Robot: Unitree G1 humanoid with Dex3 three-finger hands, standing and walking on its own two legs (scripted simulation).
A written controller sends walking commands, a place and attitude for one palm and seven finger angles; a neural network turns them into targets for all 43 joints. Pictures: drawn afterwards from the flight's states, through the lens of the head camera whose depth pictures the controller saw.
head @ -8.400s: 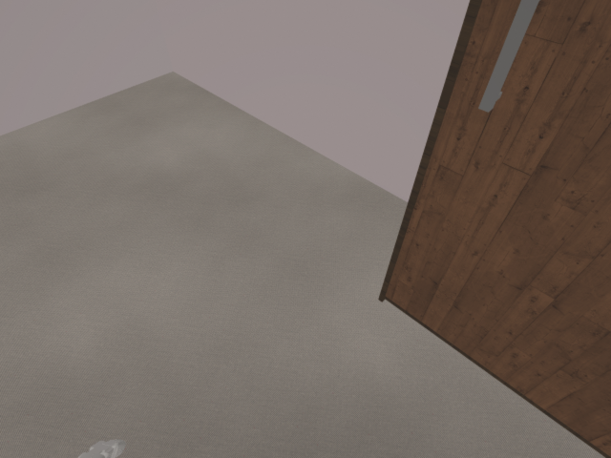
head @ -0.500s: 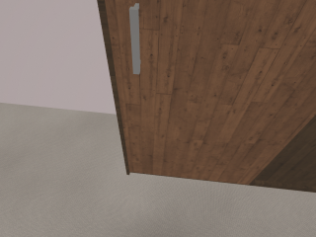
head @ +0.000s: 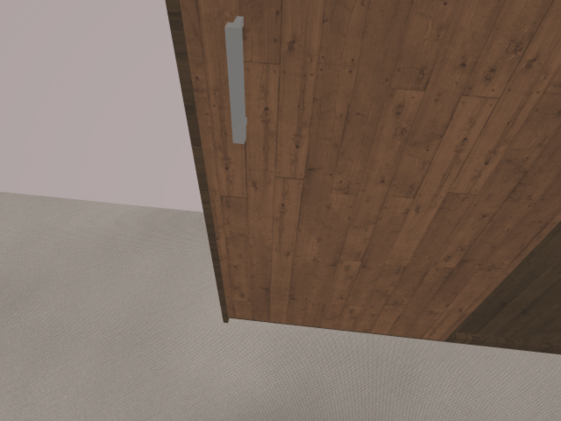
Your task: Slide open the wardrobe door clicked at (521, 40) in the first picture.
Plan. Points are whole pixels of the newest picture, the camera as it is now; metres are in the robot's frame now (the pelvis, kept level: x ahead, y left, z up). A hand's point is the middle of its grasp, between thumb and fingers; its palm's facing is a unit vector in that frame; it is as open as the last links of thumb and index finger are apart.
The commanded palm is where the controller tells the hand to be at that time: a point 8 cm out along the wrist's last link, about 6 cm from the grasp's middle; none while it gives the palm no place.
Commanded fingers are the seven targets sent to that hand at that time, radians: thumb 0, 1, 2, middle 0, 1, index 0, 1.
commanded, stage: shuffle to correct the standing spot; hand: left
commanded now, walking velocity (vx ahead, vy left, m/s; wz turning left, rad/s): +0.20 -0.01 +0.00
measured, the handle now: (239, 84) +0.57 +0.12 +0.21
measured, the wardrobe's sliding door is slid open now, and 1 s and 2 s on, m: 0.00 0.00 0.00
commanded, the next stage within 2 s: come to a stop and stand still in 0.22 s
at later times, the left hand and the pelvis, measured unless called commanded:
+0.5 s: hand (182, 398) +0.20 +0.18 -0.18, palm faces +0.02 -0.97 -0.25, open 7.3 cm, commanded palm none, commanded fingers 0.00 0.90 0.90 -0.20 -0.30 -0.20 -0.30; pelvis +0.13 -0.02 -0.01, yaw +1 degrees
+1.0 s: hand out of the picture +0.13 +0.19 -0.18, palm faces +0.13 -0.98 -0.16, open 7.4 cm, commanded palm none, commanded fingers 0.00 0.90 0.90 -0.20 -0.30 -0.20 -0.30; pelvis +0.10 +0.01 +0.00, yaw +3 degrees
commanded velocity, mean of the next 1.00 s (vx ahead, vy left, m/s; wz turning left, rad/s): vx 0.00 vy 0.01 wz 0.00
